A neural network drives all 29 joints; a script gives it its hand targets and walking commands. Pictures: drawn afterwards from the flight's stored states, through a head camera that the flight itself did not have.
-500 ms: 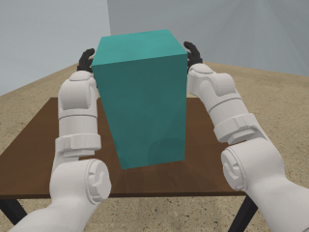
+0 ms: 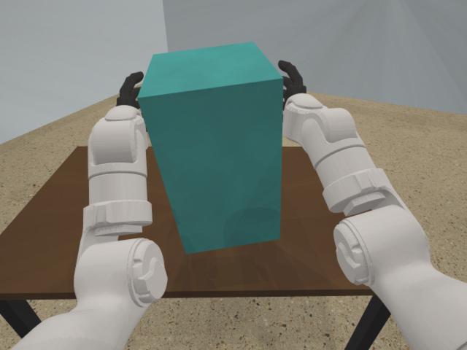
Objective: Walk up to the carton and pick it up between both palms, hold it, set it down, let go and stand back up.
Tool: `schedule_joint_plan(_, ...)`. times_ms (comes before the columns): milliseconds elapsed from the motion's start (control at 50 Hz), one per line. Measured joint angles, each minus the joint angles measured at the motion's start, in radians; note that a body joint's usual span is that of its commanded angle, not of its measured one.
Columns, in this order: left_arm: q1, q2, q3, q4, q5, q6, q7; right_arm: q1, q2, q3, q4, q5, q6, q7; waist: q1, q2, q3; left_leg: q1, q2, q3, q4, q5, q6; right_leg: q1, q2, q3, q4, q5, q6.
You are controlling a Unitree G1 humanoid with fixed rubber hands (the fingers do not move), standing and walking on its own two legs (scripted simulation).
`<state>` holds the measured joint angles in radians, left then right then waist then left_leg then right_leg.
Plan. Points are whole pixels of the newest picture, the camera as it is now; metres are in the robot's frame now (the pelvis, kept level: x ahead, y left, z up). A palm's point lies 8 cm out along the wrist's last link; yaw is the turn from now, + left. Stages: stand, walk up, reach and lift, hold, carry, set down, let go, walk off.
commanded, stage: hold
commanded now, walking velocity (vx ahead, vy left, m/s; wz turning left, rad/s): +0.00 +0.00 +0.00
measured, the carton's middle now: (218, 150) +0.36 +0.00 +0.24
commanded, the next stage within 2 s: none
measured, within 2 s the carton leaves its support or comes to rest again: neither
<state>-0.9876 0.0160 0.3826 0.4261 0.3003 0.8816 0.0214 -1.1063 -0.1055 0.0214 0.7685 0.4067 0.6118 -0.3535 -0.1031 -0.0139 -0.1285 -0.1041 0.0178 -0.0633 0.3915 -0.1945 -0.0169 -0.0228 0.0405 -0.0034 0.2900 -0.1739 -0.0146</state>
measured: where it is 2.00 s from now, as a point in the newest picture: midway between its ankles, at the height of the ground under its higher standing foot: outside the picture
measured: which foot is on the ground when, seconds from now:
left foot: down 0.00-1.00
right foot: down 0.00-1.00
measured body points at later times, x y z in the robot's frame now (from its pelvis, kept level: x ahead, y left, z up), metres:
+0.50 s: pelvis +0.00 +0.00 +0.00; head -0.09 +0.02 +0.44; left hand +0.39 +0.13 +0.29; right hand +0.38 -0.13 +0.31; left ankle +0.02 +0.13 -0.75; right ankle +0.00 -0.11 -0.75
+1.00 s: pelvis +0.00 +0.00 +0.00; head -0.09 +0.02 +0.44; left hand +0.39 +0.13 +0.29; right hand +0.38 -0.13 +0.30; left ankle +0.02 +0.13 -0.75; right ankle +0.00 -0.11 -0.75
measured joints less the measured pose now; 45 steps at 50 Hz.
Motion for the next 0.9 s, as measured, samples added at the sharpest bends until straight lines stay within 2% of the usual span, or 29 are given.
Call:
schedule_joint_plan(280,0.024,-0.01,-0.001,-0.031,0.001,0.011,0.0,0.032,-0.002,0.018,-0.038,0.013,0.011,-0.008,0.0,-0.002,0.004,0.015,0.001,-0.003,0.0,-0.005,-0.001,0.018,0.002,0.0,-0.005,-0.003,-0.002)
schedule_joint_plan(540,-0.002,-0.003,0.008,0.01,0.004,0.006,-0.001,0.002,0.001,-0.001,0.007,0.003,0.011,-0.002,0.001,-0.004,-0.002,0.005,-0.001,0.002,-0.004,0.0,0.001,0.002,0.0,0.007,-0.001,0.0,0.0)
schedule_joint_plan(900,0.024,-0.013,-0.004,-0.026,0.003,0.005,0.004,0.021,-0.008,0.017,-0.024,0.018,0.011,-0.005,-0.004,0.001,-0.001,0.007,-0.001,-0.002,0.003,-0.006,0.001,0.01,0.002,0.006,-0.004,-0.002,0.001)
